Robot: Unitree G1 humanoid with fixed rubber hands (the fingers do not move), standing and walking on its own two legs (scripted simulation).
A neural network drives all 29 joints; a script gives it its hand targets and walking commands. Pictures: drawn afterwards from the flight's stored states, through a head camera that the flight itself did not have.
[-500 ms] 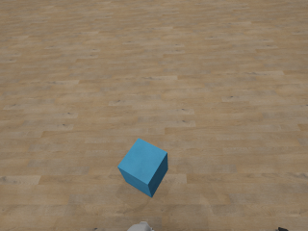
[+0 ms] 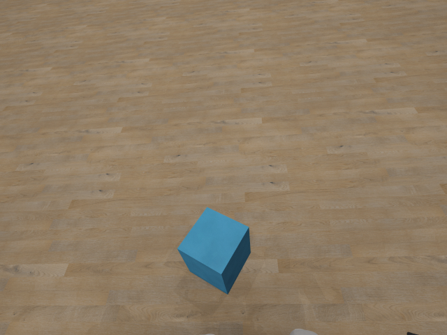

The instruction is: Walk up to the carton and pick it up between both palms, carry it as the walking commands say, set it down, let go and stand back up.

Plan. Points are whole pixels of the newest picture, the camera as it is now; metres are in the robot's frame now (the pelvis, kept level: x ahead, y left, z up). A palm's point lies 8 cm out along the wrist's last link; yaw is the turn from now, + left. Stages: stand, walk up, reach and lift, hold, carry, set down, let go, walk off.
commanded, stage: walk up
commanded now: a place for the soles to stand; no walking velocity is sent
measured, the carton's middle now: (217, 250) +0.54 +0.12 -0.61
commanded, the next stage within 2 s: none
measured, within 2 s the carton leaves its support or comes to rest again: neither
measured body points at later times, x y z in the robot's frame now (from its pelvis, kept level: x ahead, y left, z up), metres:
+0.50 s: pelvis +0.00 +0.00 +0.00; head +0.02 -0.03 +0.45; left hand +0.08 +0.34 -0.08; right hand +0.09 -0.32 -0.13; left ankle +0.04 +0.12 -0.70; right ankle +0.03 -0.13 -0.70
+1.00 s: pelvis +0.03 +0.09 -0.02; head +0.05 +0.06 +0.43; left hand +0.07 +0.45 -0.09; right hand +0.15 -0.25 -0.12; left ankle +0.12 +0.20 -0.71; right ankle +0.03 -0.12 -0.69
